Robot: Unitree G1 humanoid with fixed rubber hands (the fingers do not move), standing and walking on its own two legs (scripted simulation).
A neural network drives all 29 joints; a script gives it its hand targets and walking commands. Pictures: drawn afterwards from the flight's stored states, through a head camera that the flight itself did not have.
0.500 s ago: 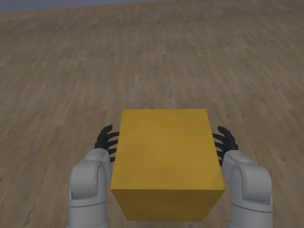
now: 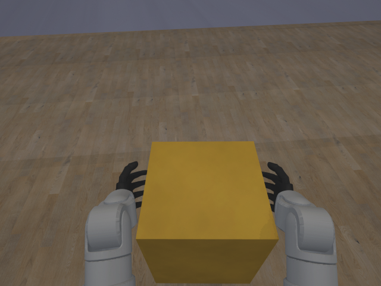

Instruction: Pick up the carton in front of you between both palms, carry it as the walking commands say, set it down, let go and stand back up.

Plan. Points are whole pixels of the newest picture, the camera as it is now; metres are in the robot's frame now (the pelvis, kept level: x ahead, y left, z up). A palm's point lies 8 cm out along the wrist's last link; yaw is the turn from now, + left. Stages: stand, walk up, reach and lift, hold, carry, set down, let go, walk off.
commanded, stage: carry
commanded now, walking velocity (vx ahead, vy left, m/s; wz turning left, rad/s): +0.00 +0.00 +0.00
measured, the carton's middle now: (202, 215) +0.27 +0.00 +0.01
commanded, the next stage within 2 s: hold in 1.82 s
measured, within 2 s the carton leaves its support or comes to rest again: neither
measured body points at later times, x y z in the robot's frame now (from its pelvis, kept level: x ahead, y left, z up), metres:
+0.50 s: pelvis -0.01 +0.00 +0.00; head -0.03 +0.00 +0.44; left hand +0.26 +0.15 +0.05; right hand +0.26 -0.16 +0.05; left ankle -0.03 +0.11 -0.74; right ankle -0.08 -0.11 -0.74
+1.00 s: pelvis -0.06 -0.01 +0.00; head -0.08 +0.00 +0.45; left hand +0.25 +0.15 +0.03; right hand +0.24 -0.16 +0.03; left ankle -0.03 +0.11 -0.74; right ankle -0.08 -0.11 -0.74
